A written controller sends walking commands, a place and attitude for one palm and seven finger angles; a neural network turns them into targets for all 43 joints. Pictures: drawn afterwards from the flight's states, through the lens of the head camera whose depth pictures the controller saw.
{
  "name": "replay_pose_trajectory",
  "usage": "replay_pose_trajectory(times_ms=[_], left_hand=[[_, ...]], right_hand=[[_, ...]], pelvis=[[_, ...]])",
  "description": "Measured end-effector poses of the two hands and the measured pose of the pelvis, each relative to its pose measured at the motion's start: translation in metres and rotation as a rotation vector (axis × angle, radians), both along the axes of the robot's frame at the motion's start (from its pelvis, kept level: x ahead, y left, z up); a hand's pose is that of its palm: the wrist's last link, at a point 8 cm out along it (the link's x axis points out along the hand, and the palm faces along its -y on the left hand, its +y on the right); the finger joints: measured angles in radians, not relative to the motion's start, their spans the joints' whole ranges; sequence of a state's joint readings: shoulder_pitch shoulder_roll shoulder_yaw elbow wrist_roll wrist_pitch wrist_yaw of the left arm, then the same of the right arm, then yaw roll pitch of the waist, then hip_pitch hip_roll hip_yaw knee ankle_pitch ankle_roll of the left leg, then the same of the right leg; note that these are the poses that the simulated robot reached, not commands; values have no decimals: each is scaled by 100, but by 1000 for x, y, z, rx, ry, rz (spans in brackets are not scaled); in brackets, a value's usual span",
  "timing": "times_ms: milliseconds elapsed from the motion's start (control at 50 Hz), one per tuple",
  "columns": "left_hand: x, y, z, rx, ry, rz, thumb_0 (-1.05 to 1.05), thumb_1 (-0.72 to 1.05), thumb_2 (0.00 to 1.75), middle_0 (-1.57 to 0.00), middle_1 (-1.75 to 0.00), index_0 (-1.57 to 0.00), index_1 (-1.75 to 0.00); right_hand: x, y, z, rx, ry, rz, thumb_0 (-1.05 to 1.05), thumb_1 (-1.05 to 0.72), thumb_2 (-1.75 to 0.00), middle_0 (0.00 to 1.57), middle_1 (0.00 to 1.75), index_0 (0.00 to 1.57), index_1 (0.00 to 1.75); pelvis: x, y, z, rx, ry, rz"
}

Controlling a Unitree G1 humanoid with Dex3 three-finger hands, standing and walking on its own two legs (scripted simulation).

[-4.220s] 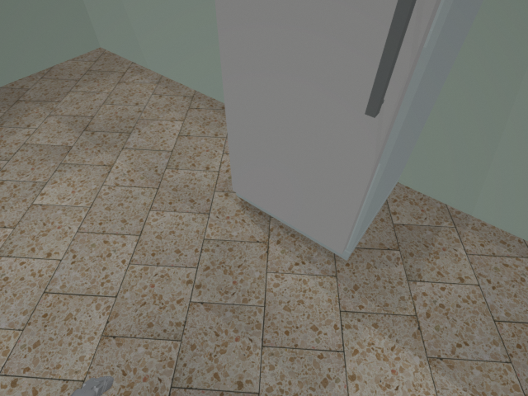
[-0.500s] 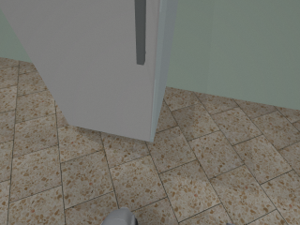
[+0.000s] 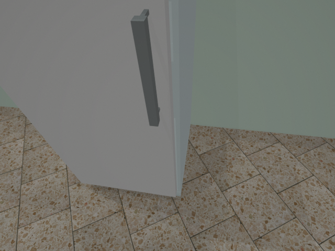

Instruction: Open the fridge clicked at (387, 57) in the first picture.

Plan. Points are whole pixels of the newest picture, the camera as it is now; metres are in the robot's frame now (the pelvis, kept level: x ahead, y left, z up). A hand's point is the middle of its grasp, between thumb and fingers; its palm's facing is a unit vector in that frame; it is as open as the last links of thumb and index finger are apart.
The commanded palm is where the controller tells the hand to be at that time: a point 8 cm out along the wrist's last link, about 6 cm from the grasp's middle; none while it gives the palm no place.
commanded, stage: come to a stop and stand still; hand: right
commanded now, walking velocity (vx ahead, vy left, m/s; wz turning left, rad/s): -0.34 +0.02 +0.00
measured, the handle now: (150, 76) +0.49 +0.07 +0.17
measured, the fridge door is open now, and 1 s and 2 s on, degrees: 0 0 0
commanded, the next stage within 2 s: look again from close up in 1.60 s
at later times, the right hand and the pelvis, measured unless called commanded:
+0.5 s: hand out of the picture +0.07 -0.13 -0.15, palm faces +0.09 +0.95 -0.31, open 7.4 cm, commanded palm none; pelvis +0.00 +0.07 +0.00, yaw -2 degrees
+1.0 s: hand out of the picture -0.04 -0.21 -0.18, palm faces +0.03 +0.99 -0.15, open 7.4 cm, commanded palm none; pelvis -0.02 -0.01 +0.02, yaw +0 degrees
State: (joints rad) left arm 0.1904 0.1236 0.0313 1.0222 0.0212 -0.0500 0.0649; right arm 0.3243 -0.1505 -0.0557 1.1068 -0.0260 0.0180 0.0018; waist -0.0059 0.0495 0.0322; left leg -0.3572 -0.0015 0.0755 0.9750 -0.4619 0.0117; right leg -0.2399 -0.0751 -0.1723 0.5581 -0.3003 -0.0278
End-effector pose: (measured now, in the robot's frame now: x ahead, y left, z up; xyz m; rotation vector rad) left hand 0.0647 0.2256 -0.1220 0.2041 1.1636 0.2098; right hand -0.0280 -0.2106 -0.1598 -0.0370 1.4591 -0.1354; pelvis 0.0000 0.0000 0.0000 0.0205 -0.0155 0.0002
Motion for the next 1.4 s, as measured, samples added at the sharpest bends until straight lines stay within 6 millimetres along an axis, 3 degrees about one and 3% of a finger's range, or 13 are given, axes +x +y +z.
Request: replay_pose_trajectory(times_ms=[100,220,280,380,500,660,760,860,980,1080,1220,1300,1400], left_hand=[[-12,20,-5,-7,135,11,-1,94,90,-20,-29,-20,-30],[-17,53,-30,-74,215,46,0,92,90,-20,-29,-20,-30],[-12,72,-45,-96,214,62,1,92,90,-20,-29,-20,-30],[1,90,-45,-95,188,40,1,92,90,-19,-29,-20,-30],[16,92,-32,-86,131,-24,1,91,90,-19,-29,-19,-30],[11,64,-12,-51,40,-71,1,91,90,-19,-29,-19,-30],[-29,29,-5,-9,32,-45,1,91,90,-19,-29,-19,-30],[-86,-4,8,-15,169,-4,1,91,90,-20,-29,-20,-30],[-133,-24,14,-18,285,85,1,91,90,-20,-29,-20,-30],[-165,-30,15,-24,379,147,1,91,90,-20,-29,-20,-30],[-186,-19,3,-78,479,186,1,91,90,-20,-29,-20,-30],[-173,-4,-15,-119,471,183,1,91,90,-20,-29,-20,-30],[-122,11,-27,-124,373,117,1,91,90,-20,-29,-20,-30]], right_hand=[[41,1,14,-58,-44,7,0,-91,-90,20,30,20,30],[82,12,22,-157,-101,45,0,-91,-90,20,30,20,30],[94,22,24,-201,-130,62,0,-91,-90,20,30,20,30],[102,36,40,-221,-178,58,0,-91,-90,20,30,20,30],[89,36,46,-225,-229,30,0,-90,-90,21,30,20,30],[36,2,31,-187,-189,2,0,-90,-90,21,30,20,30],[6,-30,7,-130,-122,-9,0,-90,-90,21,30,20,30],[-8,-43,13,-81,-74,-13,0,-91,-90,20,30,20,30],[-14,-46,13,-48,6,28,0,-91,-90,20,30,20,30],[9,-37,12,-36,27,72,0,-91,-90,20,30,20,30],[83,-6,15,-52,-117,118,0,-91,-90,20,30,20,30],[116,16,21,-83,-219,125,0,-91,-90,20,30,20,30],[125,34,27,-83,-278,94,0,-91,-90,20,30,20,30]], pelvis=[[13,13,7,-2,3,-4],[25,49,-4,-29,0,6],[27,64,-11,-40,1,6],[20,70,-5,-59,0,-7],[3,67,1,-68,4,-28],[-22,40,-1,-55,2,-28],[-34,10,-6,-15,-3,-17],[-31,-6,11,22,15,-28],[-24,-14,16,14,37,-5],[-19,-12,15,10,42,2],[-10,7,8,-6,44,-4],[0,23,1,-9,38,-7],[8,32,1,-2,15,-39]])
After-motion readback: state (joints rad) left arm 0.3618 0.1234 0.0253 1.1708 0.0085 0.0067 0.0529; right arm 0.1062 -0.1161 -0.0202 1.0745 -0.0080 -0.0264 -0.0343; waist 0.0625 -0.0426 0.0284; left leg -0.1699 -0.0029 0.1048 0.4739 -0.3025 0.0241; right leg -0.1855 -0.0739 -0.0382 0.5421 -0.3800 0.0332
